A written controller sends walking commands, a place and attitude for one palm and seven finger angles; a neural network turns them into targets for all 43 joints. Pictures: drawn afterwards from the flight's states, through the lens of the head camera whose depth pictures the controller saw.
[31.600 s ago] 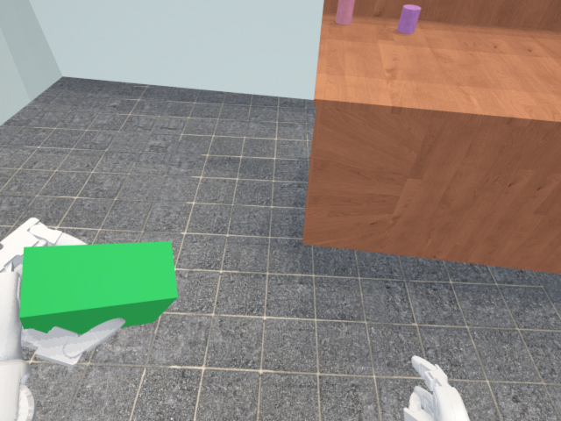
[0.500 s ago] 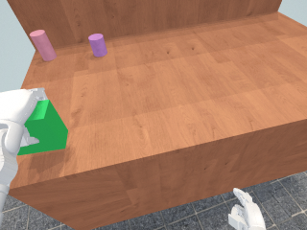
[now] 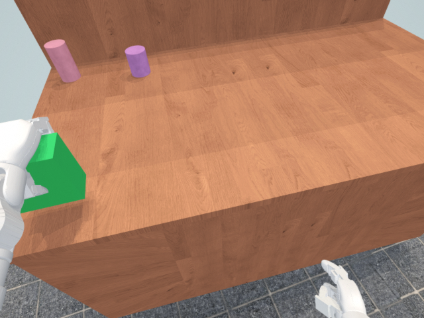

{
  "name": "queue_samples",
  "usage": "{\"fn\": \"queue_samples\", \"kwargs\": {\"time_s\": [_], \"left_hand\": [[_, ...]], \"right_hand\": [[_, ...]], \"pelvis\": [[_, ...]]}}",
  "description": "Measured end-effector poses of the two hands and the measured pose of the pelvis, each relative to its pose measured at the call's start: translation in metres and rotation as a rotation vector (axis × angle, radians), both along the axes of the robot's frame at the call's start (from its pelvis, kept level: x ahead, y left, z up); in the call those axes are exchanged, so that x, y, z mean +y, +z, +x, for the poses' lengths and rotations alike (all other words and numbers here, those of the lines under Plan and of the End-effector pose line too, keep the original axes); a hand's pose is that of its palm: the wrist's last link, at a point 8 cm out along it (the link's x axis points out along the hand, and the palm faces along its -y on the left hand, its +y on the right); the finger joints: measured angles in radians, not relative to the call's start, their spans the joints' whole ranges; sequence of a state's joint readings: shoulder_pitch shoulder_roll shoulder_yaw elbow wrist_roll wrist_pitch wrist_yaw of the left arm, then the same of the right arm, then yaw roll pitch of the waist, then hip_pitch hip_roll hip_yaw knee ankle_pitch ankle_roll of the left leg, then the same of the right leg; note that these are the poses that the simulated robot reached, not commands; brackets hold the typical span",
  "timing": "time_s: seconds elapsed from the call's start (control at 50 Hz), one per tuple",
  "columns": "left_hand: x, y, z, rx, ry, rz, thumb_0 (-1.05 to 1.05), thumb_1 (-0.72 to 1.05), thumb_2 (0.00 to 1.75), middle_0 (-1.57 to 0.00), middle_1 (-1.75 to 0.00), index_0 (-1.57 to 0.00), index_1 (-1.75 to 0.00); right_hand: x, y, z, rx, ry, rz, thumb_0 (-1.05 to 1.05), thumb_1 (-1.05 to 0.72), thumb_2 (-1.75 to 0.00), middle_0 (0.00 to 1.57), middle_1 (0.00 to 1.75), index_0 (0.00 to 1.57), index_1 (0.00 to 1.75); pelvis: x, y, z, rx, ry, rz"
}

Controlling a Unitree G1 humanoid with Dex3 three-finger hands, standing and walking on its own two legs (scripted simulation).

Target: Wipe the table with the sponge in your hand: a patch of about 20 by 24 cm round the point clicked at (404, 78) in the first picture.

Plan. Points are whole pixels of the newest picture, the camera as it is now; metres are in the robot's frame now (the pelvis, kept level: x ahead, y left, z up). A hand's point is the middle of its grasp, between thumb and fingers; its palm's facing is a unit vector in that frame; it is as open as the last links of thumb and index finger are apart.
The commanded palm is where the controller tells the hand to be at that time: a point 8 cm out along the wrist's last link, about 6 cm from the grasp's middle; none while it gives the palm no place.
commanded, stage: move the sponge above the wiping area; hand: left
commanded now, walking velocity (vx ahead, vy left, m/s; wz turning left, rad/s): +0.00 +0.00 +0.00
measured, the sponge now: (43, 181) +0.28 +0.39 +0.10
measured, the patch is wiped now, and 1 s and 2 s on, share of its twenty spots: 0.00 0.00 0.05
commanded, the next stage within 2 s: lower the sponge onto the table in 0.52 s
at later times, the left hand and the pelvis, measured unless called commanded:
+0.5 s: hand (24, 157) +0.28 +0.38 +0.16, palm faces +0.11 +0.03 -0.99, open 10.3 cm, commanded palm +0.26 +0.36 +0.21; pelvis +0.00 +0.00 +0.00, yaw +0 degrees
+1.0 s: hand (35, 161) +0.29 +0.38 +0.15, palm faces -0.02 +0.01 -1.00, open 10.3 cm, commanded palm +0.27 +0.36 +0.20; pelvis +0.01 +0.00 +0.00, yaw +0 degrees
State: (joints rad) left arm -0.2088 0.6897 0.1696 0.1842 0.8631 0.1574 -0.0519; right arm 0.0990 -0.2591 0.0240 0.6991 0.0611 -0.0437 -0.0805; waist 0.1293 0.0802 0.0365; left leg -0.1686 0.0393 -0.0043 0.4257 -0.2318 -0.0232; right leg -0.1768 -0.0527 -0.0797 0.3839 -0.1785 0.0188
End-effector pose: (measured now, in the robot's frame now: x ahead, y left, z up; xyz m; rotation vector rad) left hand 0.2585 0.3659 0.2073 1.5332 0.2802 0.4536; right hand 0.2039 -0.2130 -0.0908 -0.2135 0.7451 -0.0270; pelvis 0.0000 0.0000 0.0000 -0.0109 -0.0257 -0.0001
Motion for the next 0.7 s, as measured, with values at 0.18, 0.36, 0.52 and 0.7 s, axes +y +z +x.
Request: {"fn": "queue_samples", "kwargs": {"time_s": [0.18, 0.36, 0.52, 0.7], "left_hand": [[-0.001, -0.021, 0.002, 0.255, 0.038, -0.049, -0.01, -0.52, 1.04, -0.7, -1.33, -0.72, -1.33], [-0.043, -0.018, 0.007, 0.09, -0.227, -0.002, -0.01, -0.52, 1.04, -0.71, -1.32, -0.73, -1.32], [0.011, 0.007, 0.001, 0.033, 0.126, -0.005, -0.01, -0.52, 1.04, -0.71, -1.32, -0.73, -1.33], [-0.019, -0.039, 0.004, 0.31, -0.064, -0.052, -0.01, -0.52, 1.04, -0.7, -1.33, -0.72, -1.33]], "right_hand": [[0.0, 0.0, 0.004, -0.025, -0.006, 0.021, 0.01, -0.91, -0.9, 0.2, 0.3, 0.21, 0.3], [-0.001, 0.003, -0.002, -0.026, -0.017, -0.009, 0.01, -0.91, -0.9, 0.2, 0.3, 0.21, 0.3], [-0.007, -0.006, -0.001, 0.023, -0.01, 0.024, 0.01, -0.91, -0.9, 0.2, 0.3, 0.21, 0.3], [-0.013, 0.0, 0.007, -0.022, -0.013, -0.028, 0.01, -0.91, -0.9, 0.2, 0.3, 0.2, 0.3]], "pelvis": [[0.004, 0.0, -0.001, 0.017, 0.016, 0.004], [0.001, 0.0, 0.004, -0.001, -0.004, 0.002], [-0.002, 0.0, 0.002, 0.014, -0.002, 0.004], [-0.001, -0.001, 0.004, 0.015, 0.023, 0.002]]}}
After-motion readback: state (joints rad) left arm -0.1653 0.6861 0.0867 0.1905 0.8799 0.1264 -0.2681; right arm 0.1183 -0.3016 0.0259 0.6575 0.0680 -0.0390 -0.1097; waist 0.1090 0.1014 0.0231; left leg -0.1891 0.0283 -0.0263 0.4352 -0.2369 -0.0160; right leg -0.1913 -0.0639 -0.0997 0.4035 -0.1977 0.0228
